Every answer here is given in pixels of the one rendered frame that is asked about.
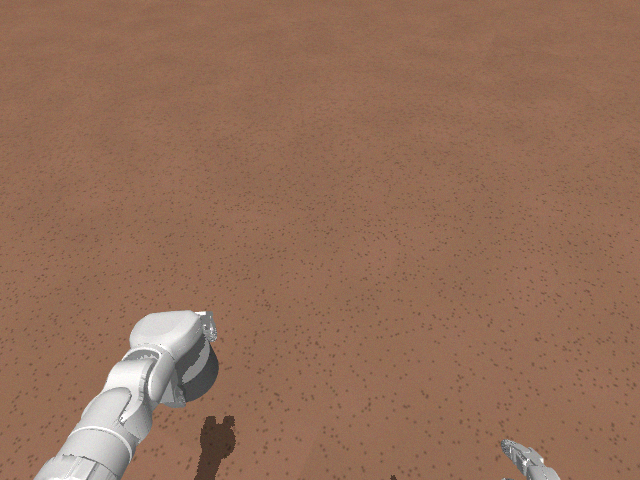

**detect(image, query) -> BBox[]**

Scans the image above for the right robot hand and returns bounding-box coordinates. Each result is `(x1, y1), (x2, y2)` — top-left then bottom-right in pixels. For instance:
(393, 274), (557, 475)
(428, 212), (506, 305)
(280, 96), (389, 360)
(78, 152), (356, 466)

(501, 439), (560, 480)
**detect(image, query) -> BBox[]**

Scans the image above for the tin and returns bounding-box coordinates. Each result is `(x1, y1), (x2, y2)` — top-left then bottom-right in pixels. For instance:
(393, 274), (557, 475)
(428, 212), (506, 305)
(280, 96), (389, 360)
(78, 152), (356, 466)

(175, 333), (219, 402)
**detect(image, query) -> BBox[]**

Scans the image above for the left robot arm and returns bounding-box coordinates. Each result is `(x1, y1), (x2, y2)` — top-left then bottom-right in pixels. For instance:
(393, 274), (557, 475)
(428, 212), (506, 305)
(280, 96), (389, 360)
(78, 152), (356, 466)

(33, 344), (175, 480)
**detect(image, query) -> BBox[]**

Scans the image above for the left robot hand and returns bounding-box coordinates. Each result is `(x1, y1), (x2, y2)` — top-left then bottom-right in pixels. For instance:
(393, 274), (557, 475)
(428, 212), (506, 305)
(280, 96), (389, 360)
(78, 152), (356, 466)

(129, 310), (217, 408)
